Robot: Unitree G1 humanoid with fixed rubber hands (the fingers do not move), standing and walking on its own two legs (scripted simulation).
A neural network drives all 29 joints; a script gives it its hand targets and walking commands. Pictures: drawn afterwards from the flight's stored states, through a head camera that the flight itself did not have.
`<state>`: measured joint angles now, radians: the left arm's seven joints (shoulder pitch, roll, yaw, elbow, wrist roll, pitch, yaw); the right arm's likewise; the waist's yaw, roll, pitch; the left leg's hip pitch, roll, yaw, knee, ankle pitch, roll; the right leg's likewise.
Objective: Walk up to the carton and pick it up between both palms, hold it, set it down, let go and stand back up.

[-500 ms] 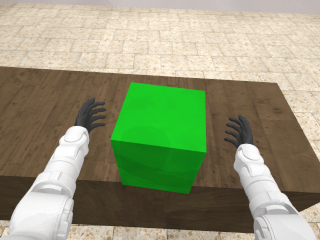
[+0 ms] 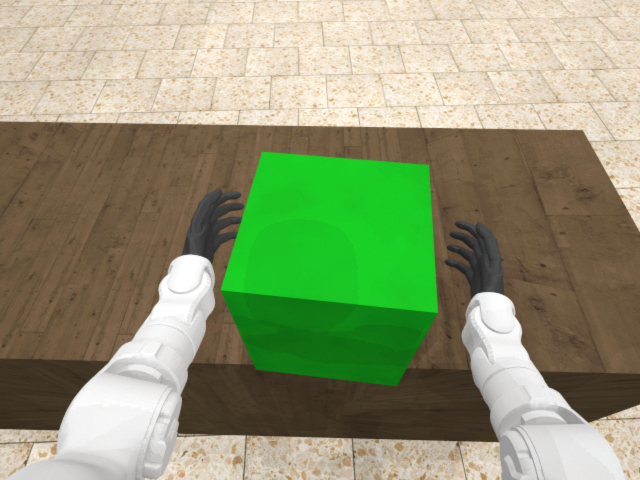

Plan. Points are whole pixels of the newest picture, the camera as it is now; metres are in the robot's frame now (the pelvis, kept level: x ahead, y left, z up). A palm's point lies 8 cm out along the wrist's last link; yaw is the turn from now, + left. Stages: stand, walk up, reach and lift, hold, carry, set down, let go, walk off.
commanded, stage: reach and lift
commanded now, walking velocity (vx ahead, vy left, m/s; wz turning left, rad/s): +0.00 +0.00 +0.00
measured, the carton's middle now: (334, 277) +0.38 -0.01 +0.00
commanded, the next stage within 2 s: none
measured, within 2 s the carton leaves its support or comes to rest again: leaves its support in 1.72 s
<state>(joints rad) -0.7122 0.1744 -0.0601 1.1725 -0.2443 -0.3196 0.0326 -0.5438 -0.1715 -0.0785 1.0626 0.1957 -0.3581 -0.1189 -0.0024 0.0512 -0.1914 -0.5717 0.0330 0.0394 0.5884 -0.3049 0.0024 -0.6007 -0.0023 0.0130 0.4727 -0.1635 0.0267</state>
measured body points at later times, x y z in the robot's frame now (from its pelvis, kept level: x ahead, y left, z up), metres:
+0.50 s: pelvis -0.01 +0.00 +0.00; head +0.06 +0.01 +0.45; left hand +0.40 +0.13 +0.03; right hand +0.37 -0.18 +0.00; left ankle -0.03 +0.10 -0.73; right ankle +0.03 -0.14 -0.73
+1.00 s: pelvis -0.01 +0.00 +0.00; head +0.06 +0.00 +0.45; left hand +0.40 +0.13 +0.02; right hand +0.36 -0.18 +0.00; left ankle -0.03 +0.10 -0.73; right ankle +0.03 -0.14 -0.73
